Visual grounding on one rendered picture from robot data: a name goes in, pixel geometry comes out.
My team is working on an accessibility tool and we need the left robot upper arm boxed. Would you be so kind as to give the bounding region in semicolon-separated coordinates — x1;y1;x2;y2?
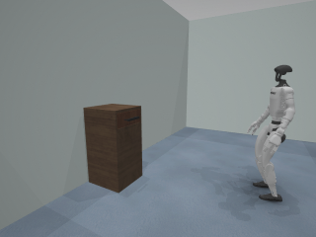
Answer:
281;87;295;115

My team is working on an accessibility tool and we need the left robot hand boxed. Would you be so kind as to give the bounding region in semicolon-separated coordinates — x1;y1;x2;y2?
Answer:
264;134;281;155

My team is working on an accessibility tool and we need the drawer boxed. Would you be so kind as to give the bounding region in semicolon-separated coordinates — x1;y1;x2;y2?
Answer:
117;109;140;129

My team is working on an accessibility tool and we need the right robot forearm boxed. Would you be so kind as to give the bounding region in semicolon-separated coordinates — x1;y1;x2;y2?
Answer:
257;107;270;123

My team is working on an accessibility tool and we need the right robot thigh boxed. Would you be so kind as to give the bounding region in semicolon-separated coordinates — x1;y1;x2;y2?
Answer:
255;125;270;162

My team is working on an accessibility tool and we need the right robot hand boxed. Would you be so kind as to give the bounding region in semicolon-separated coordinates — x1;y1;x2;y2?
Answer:
247;121;261;135

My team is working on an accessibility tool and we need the left robot forearm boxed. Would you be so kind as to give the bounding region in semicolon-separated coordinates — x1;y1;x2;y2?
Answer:
275;109;295;137

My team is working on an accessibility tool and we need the handle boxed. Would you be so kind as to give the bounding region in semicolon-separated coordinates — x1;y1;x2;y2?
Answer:
124;117;140;121

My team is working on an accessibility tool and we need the cabinet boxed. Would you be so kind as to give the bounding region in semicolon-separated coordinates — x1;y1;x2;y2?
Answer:
83;104;142;193

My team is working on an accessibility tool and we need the robot torso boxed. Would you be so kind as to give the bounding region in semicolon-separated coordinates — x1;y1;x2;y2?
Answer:
268;84;290;133

